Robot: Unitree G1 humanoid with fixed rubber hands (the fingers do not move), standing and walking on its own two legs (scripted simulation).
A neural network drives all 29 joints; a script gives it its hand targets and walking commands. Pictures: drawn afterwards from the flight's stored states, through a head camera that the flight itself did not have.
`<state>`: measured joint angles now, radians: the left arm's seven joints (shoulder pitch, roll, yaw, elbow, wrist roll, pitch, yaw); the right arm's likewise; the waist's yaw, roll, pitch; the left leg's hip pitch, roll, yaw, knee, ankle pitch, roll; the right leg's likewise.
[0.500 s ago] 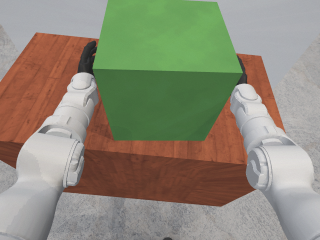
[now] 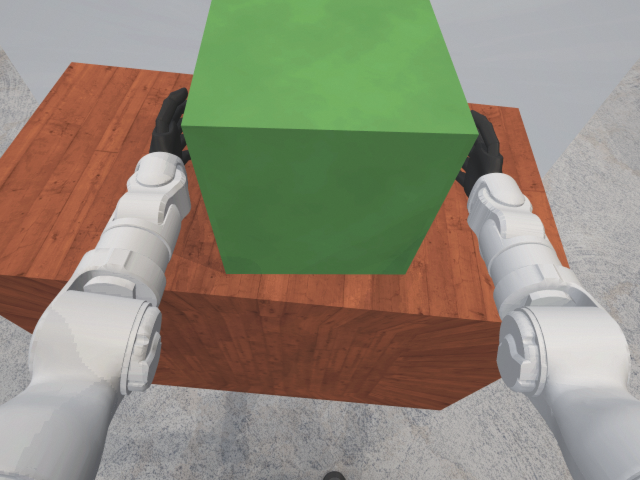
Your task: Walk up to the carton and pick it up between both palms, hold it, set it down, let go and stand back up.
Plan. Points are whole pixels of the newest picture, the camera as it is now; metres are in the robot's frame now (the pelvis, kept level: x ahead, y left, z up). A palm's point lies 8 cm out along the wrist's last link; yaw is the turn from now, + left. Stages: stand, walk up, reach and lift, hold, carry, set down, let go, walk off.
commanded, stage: set down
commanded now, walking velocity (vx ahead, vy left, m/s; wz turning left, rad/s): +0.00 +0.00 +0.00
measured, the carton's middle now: (320, 145) +0.55 -0.01 +0.07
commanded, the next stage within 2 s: none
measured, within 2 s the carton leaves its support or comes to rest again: neither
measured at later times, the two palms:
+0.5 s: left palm (149, 178) +0.46 +0.20 +0.10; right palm (477, 187) +0.45 -0.20 +0.10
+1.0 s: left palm (164, 202) +0.44 +0.19 +0.08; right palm (475, 211) +0.43 -0.20 +0.08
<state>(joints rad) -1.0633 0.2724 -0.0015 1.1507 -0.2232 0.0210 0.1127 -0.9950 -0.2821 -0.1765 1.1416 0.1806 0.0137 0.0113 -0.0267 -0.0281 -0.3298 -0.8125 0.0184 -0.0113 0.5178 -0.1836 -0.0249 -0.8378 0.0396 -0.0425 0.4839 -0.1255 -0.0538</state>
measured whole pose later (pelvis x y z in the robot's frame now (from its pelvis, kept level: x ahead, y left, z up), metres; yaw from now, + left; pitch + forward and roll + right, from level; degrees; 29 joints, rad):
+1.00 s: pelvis -0.01 +0.00 +0.00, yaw +0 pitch +22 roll +1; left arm -0.85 0.23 0.02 1.01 -0.19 -0.01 0.09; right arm -0.86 -0.29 -0.09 1.11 0.18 -0.08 0.06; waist -0.02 -0.02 -0.26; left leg -0.74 -0.01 -0.03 0.56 -0.21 -0.02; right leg -0.78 0.03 -0.03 0.55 -0.16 -0.05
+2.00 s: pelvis +0.02 +0.03 +0.03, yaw +1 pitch +6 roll -1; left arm 0.06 0.20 0.01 0.06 -0.11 0.30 0.07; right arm 0.02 -0.42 0.03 0.49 0.35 -0.22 0.06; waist -0.02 -0.03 0.05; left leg -0.26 -0.02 -0.05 0.31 -0.15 0.01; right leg -0.25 0.02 -0.01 0.21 -0.07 0.00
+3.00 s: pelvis +0.01 +0.03 +0.02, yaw -1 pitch -1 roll +0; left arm 0.07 0.18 -0.05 0.42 -0.14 0.06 0.10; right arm 0.02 -0.25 0.00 0.63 0.17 -0.12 0.04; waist 0.01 -0.01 0.10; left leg -0.15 -0.02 -0.01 0.38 -0.21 0.02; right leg -0.19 0.02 0.03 0.37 -0.16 0.00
